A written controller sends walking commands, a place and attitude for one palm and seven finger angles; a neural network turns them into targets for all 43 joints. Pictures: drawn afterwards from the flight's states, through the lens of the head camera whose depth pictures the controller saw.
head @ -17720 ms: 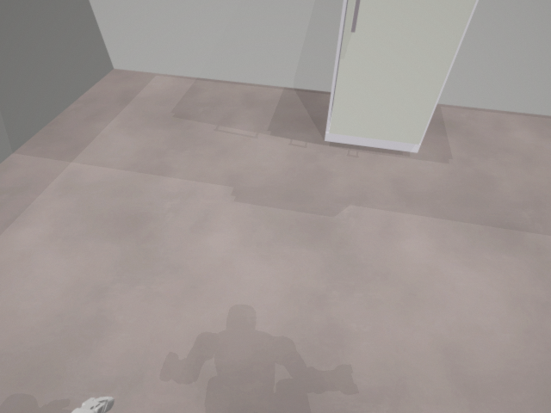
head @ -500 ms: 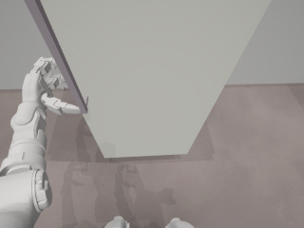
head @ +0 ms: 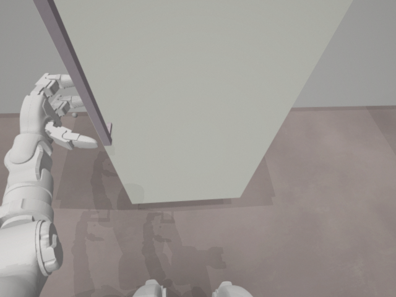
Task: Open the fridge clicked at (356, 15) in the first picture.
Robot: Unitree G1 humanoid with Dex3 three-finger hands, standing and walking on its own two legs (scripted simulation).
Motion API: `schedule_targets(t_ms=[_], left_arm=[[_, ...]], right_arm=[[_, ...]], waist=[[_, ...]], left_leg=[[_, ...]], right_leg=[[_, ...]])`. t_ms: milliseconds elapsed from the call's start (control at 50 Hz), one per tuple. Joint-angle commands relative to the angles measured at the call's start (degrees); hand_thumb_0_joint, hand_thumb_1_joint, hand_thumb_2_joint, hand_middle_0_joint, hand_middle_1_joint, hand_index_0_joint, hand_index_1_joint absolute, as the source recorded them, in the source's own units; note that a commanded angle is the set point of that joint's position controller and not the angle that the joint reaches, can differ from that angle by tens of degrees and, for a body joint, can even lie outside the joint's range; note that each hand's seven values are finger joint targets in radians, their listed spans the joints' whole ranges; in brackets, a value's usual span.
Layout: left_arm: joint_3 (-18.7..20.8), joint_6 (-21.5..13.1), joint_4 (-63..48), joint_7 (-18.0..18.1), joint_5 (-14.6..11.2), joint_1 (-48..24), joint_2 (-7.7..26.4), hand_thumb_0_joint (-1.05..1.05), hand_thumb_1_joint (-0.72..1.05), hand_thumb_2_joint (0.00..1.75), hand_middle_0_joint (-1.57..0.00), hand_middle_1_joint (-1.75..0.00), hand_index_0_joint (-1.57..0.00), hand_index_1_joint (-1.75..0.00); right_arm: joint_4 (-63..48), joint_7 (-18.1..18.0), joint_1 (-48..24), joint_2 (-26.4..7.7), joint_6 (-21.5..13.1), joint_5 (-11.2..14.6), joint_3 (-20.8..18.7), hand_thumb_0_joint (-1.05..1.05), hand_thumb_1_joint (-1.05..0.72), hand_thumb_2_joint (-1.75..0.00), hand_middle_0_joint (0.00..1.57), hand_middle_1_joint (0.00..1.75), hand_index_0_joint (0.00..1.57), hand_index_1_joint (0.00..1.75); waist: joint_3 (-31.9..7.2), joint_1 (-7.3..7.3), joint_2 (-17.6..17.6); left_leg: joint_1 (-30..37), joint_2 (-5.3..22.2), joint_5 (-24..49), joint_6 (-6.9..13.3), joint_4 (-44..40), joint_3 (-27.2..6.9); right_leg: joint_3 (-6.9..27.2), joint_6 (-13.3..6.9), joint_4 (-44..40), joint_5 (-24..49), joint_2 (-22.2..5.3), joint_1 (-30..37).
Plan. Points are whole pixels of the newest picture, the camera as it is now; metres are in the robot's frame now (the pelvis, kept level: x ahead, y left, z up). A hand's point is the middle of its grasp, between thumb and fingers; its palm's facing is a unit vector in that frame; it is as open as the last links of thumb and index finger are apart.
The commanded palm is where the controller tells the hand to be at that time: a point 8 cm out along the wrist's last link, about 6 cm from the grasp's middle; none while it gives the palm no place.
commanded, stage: slide the fingers in behind the handle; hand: left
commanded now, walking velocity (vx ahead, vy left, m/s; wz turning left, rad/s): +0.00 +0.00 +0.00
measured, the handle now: (82, 72) +0.50 +0.21 +0.15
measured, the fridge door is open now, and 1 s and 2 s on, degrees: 0 0 0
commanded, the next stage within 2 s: grip the handle and tug to test in 1.52 s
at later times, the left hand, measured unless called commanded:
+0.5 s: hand (88, 118) +0.44 +0.20 +0.09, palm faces +0.04 -1.00 +0.00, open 14.0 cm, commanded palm +0.41 +0.25 +0.09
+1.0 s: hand (101, 116) +0.45 +0.18 +0.09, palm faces +0.05 -1.00 -0.01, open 14.0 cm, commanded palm +0.41 +0.23 +0.09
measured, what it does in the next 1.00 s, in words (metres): stands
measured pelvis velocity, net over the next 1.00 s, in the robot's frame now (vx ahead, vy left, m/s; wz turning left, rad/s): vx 0.00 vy -0.01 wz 0.00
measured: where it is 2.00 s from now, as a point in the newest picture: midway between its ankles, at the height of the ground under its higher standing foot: outside the picture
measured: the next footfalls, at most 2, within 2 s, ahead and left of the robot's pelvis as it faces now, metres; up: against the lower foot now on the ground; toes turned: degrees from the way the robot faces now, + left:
none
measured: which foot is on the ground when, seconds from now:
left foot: down 0.00-1.00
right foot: down 0.00-1.00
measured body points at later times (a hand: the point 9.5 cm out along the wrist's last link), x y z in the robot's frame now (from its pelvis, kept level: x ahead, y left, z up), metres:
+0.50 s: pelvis +0.00 +0.01 +0.00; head +0.07 +0.01 +0.45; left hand +0.43 +0.26 +0.10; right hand +0.07 -0.25 -0.11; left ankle +0.02 +0.10 -0.69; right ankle +0.00 -0.10 -0.69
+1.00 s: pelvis +0.00 -0.01 +0.00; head +0.07 -0.01 +0.45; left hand +0.44 +0.23 +0.10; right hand +0.05 -0.27 -0.11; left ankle +0.02 +0.10 -0.69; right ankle +0.00 -0.10 -0.69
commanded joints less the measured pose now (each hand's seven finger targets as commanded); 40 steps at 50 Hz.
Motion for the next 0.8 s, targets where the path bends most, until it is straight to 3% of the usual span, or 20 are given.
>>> schedule_targets(t_ms=[0,60,100,120,140,180,200,240,360,400,460,520,580,640,660,700,720,760,780], left_arm=[[-0.8,-4.5,-15.7,0.6,-2.2,-21.4,10.5,0.00,-0.50,0.30,-0.30,-1.20,-0.30,-1.20],[-2.5,-3.2,-15.0,1.6,-2.3,-20.9,8.0,0.00,-0.50,0.30,-0.30,-1.20,-0.30,-1.20],[-1.7,-2.4,-13.9,2.8,-1.7,-23.3,9.2,0.00,-0.50,0.30,-0.30,-1.20,-0.30,-1.20],[0.1,-2.6,-15.0,3.5,-1.3,-22.7,11.3,0.00,-0.50,0.30,-0.30,-1.20,-0.30,-1.20],[-1.6,-2.9,-16.3,3.9,-1.0,-22.7,9.4,0.00,-0.50,0.30,-0.30,-1.20,-0.30,-1.20],[-1.4,-4.4,-20.6,5.3,-0.4,-23.7,9.4,0.00,-0.50,0.30,-0.30,-1.20,-0.30,-1.20],[-1.7,-4.5,-20.5,5.7,-0.5,-22.1,8.3,0.00,-0.50,0.30,-0.30,-1.20,-0.30,-1.20],[-1.7,-4.2,-18.2,6.1,-0.7,-19.2,7.5,0.00,-0.50,0.30,-0.30,-1.20,-0.30,-1.20],[-2.6,-3.3,-19.5,6.4,-0.6,-18.8,6.4,0.00,-0.50,0.30,-0.30,-1.20,-0.30,-1.20],[-3.8,-3.4,-20.4,6.5,-0.9,-18.8,4.3,0.00,-0.50,0.30,-0.30,-1.20,-0.30,-1.20],[-2.7,-3.6,-19.8,6.8,-1.3,-17.9,5.3,0.00,-0.50,0.30,-0.30,-1.20,-0.30,-1.20],[-5.5,-3.6,-18.9,6.8,-0.4,-21.2,3.2,0.00,-0.50,0.30,-0.30,-1.20,-0.30,-1.20],[-5.0,-4.4,-18.8,7.4,-0.3,-23.5,3.6,0.00,-0.50,0.30,-0.30,-1.20,-0.30,-1.20],[-6.8,-4.8,-16.8,8.0,0.0,-26.2,1.7,0.00,-0.50,0.30,-0.30,-1.20,-0.30,-1.20],[-4.6,-4.9,-15.4,8.4,0.1,-25.5,4.0,0.00,-0.50,0.30,-0.30,-1.20,-0.30,-1.20],[-3.5,-5.1,-14.9,8.8,0.5,-24.5,5.3,0.00,-0.50,0.30,-0.30,-1.20,-0.30,-1.20],[-4.9,-5.0,-15.1,8.7,0.7,-25.0,3.9,0.00,-0.50,0.30,-0.30,-1.20,-0.30,-1.20],[-2.6,-5.4,-14.8,9.1,1.0,-23.3,6.3,0.00,-0.50,0.30,-0.30,-1.20,-0.30,-1.20],[-3.2,-5.3,-15.3,9.0,0.8,-22.9,5.3,0.00,-0.50,0.30,-0.30,-1.20,-0.30,-1.20]], right_arm=[[-4.3,-0.2,4.4,-9.1,-1.7,-0.2,-4.0,0.00,-0.90,-0.90,0.20,0.30,0.20,0.30],[-4.2,0.0,4.4,-9.2,-1.9,-0.2,-4.0,0.00,-0.90,-0.90,0.20,0.30,0.20,0.30],[-3.7,-0.1,4.1,-9.4,-1.8,-0.2,-4.0,0.00,-0.90,-0.90,0.20,0.30,0.20,0.30],[-4.0,-0.1,4.2,-9.5,-1.7,-0.3,-4.0,0.00,-0.90,-0.90,0.20,0.30,0.20,0.30],[-4.4,0.0,3.6,-9.1,-1.8,-0.2,-3.9,0.00,-0.90,-0.90,0.20,0.30,0.20,0.30],[-4.3,0.3,3.9,-8.8,-2.1,-0.5,-4.0,0.00,-0.90,-0.90,0.20,0.30,0.20,0.30],[-4.3,0.5,4.0,-8.6,-2.2,-0.6,-4.1,0.00,-0.90,-0.90,0.20,0.30,0.20,0.30],[-4.1,0.7,3.7,-8.7,-2.1,-0.5,-4.2,0.00,-0.90,-0.90,0.20,0.30,0.20,0.30],[-4.9,0.7,2.8,-8.5,-2.0,-0.4,-4.0,0.00,-0.90,-0.90,0.20,0.30,0.20,0.30],[-4.8,0.9,2.4,-8.1,-2.1,-0.3,-4.1,0.00,-0.90,-0.90,0.20,0.30,0.20,0.30],[-4.7,0.7,2.5,-8.4,-2.3,-0.3,-4.1,0.00,-0.90,-0.90,0.20,0.30,0.20,0.30],[-4.2,0.6,1.8,-8.0,-2.4,-0.2,-3.8,0.00,-0.90,-0.90,0.20,0.30,0.20,0.30],[-3.6,0.5,2.1,-8.3,-2.8,-0.3,-4.1,0.00,-0.90,-0.90,0.20,0.30,0.20,0.30],[-3.0,0.6,1.8,-8.0,-3.1,-0.3,-3.8,0.00,-0.90,-0.90,0.20,0.30,0.20,0.30],[-2.8,0.5,2.3,-8.3,-3.1,-0.5,-4.0,0.00,-0.90,-0.90,0.20,0.30,0.20,0.30],[-3.1,0.5,2.2,-8.3,-3.1,-0.5,-3.9,0.00,-0.90,-0.90,0.20,0.30,0.20,0.30],[-3.2,0.6,2.1,-8.0,-3.1,-0.5,-3.7,0.00,-0.90,-0.90,0.20,0.30,0.20,0.30],[-3.3,0.7,2.7,-8.2,-2.9,-0.7,-4.0,0.00,-0.90,-0.90,0.20,0.30,0.20,0.30],[-3.6,0.9,2.5,-7.9,-2.9,-0.7,-3.8,0.00,-0.90,-0.90,0.20,0.30,0.20,0.30]], waist=[[-24.0,0.69,7.5],[-20.7,0.37,4.7],[-19.1,0.05,3.0],[-20.6,0.96,3.1],[-20.7,0.73,5.1],[-24.8,1.38,8.1],[-25.3,1.52,7.4],[-22.5,1.51,3.6],[-20.7,1.66,4.2],[-21.1,1.52,4.6],[-20.3,1.69,1.4],[-18.4,0.74,3.9],[-20.3,0.58,3.3],[-19.0,-0.13,3.4],[-19.1,0.40,1.7],[-20.8,1.05,2.1],[-20.8,0.75,3.3],[-21.9,1.63,2.2],[-22.8,1.59,2.4]], left_leg=[[21.3,-1.5,18.7,-0.2,-6.0,-5.0],[20.1,-1.4,17.6,-0.1,-6.5,-5.5],[18.1,-1.4,14.6,0.0,-7.0,-5.5],[18.1,-1.5,15.1,-0.1,-7.2,-5.6],[19.3,-1.6,15.7,-0.3,-7.2,-5.5],[23.7,-1.3,21.2,-0.8,-6.5,-6.2],[24.5,-1.2,22.9,-1.0,-6.2,-6.2],[22.2,-1.1,22.1,-0.9,-6.4,-5.8],[20.4,-1.6,20.2,-0.6,-6.9,-5.0],[21.5,-1.6,20.7,-0.7,-6.9,-4.9],[18.8,-1.9,18.5,-0.3,-7.0,-4.5],[18.6,-2.1,15.4,-0.4,-7.4,-4.5],[20.0,-2.0,14.7,-0.4,-7.1,-5.1],[19.0,-2.2,12.2,-0.3,-7.3,-5.1],[17.8,-2.3,12.2,-0.1,-6.9,-5.1],[17.0,-2.5,12.5,-0.1,-6.9,-4.6],[17.2,-2.5,13.0,-0.1,-6.9,-4.3],[16.4,-2.6,14.4,0.0,-6.4,-4.1],[16.4,-2.7,15.1,0.1,-6.4,-3.7]], right_leg=[[2.8,0.4,-5.2,16.7,1.4,5.1],[2.1,0.3,-5.4,15.2,1.5,3.8],[2.3,0.7,-5.9,13.7,1.2,3.9],[2.4,0.5,-5.6,14.1,1.2,5.2],[2.3,0.4,-5.5,14.1,1.1,4.5],[2.1,0.2,-4.5,16.5,1.2,4.3],[2.0,0.2,-4.4,17.5,1.4,4.7],[1.9,0.3,-4.7,18.0,1.5,5.6],[2.1,0.2,-5.1,18.3,1.2,7.1],[2.2,0.4,-5.3,18.7,1.3,6.6],[2.6,0.4,-5.6,18.8,1.1,8.7],[2.7,0.5,-6.0,16.1,0.9,6.4],[2.8,0.4,-6.0,14.8,0.9,5.7],[2.8,0.5,-6.3,13.0,0.7,4.9],[3.0,0.4,-6.1,13.3,0.8,6.0],[3.5,0.6,-5.9,14.3,0.6,7.5],[3.5,0.6,-5.9,14.9,0.5,7.4],[3.7,0.5,-5.4,16.8,0.7,9.4],[3.9,0.7,-5.3,18.2,0.6,10.2]])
